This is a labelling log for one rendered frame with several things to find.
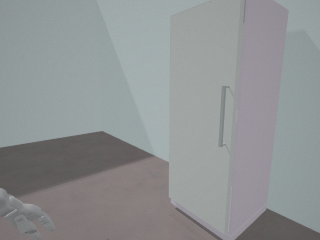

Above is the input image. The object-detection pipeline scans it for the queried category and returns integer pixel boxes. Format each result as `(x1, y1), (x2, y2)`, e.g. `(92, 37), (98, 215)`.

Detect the fridge door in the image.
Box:
(168, 0), (245, 234)

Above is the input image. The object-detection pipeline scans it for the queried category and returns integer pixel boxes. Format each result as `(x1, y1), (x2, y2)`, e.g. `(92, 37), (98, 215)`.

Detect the robot left forearm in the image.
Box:
(0, 188), (23, 219)

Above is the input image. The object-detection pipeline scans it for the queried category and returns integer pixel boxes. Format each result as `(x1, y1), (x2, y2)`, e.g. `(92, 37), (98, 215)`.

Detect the left robot hand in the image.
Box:
(9, 203), (55, 240)

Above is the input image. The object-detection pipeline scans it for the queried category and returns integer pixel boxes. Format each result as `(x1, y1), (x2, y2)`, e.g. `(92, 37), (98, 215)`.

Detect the handle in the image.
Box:
(218, 86), (230, 148)

